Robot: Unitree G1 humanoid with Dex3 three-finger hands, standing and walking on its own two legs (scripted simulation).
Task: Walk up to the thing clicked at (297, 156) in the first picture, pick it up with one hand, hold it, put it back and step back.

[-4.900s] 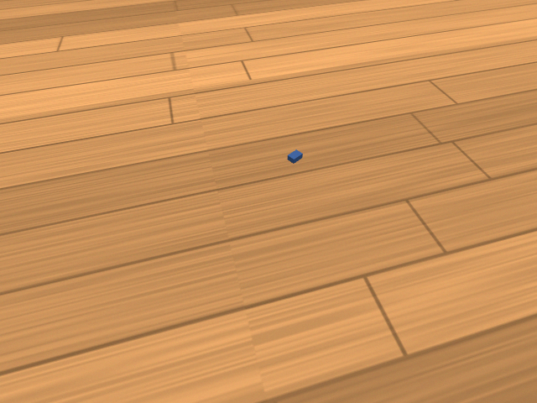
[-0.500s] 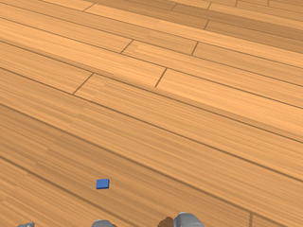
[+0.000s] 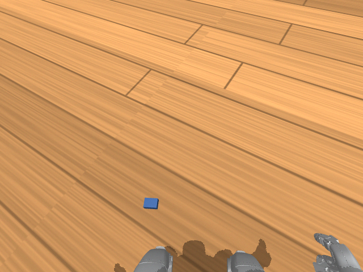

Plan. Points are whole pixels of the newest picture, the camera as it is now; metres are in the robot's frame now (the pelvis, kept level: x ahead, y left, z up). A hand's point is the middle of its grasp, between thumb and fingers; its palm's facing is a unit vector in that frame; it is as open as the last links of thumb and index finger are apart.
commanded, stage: walk up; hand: left
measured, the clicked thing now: (151, 203) +0.45 +0.26 -0.72
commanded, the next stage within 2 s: stand in 1.46 s
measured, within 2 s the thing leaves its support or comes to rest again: neither
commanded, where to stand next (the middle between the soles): +0.07 +0.03 m, yaw -1 degrees
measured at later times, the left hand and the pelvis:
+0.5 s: hand out of the picture +0.06 +0.30 -0.14, palm faces +0.02 -0.93 -0.37, open 7.4 cm; pelvis -0.01 +0.02 +0.02, yaw +2 degrees
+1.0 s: hand out of the picture +0.09 +0.28 -0.11, palm faces +0.03 -0.94 -0.35, open 7.4 cm; pelvis +0.00 +0.02 +0.04, yaw +2 degrees
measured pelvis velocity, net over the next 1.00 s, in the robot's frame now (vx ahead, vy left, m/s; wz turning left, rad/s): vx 0.00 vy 0.02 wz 0.04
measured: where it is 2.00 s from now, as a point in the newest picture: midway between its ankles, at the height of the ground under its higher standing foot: outside the picture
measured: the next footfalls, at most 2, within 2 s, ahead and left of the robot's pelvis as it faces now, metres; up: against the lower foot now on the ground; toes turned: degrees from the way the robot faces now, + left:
left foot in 0.02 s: +0.06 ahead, +0.17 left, +0.00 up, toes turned -1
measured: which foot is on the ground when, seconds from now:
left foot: up 0.00-0.00, down 0.02-1.00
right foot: down 0.00-1.00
